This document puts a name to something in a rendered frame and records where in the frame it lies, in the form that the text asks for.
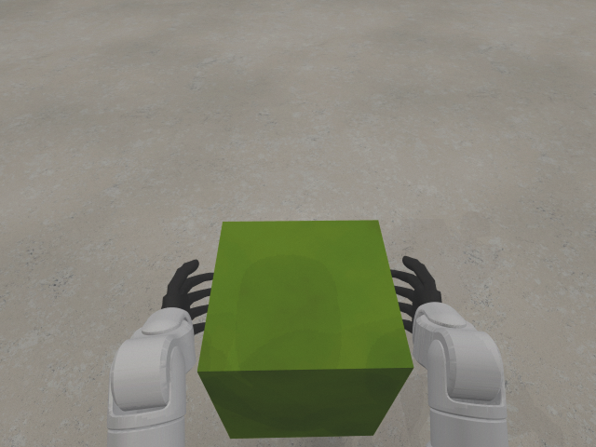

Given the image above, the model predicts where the robot right hand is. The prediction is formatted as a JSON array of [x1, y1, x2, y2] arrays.
[[390, 256, 442, 333]]

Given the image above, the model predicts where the robot left hand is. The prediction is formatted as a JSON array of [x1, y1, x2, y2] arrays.
[[161, 260, 214, 335]]

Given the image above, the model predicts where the carton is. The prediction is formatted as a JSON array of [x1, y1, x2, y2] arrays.
[[197, 220, 413, 439]]

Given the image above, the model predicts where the robot right forearm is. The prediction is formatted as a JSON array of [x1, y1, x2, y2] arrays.
[[413, 302, 508, 447]]

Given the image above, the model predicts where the robot left forearm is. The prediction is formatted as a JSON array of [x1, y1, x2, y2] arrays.
[[107, 307, 196, 447]]

